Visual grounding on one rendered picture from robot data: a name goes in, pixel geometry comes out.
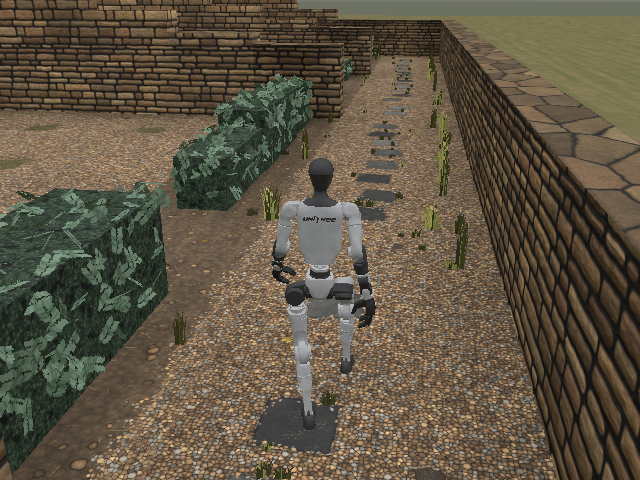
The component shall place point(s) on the left robot forearm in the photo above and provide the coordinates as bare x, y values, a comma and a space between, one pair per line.
277, 259

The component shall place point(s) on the right robot foot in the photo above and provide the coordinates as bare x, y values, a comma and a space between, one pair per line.
346, 366

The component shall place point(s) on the left robot thigh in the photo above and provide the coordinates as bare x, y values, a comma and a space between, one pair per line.
297, 310

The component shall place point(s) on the left robot upper arm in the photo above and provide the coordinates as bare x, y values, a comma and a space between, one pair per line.
288, 212

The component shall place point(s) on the right robot forearm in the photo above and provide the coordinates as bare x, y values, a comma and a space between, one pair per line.
363, 276

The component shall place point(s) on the robot right hand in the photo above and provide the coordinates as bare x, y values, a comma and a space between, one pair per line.
370, 311

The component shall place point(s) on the right robot upper arm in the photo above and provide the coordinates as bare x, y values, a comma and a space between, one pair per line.
352, 213

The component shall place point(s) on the robot left hand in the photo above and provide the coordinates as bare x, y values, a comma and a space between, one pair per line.
286, 269

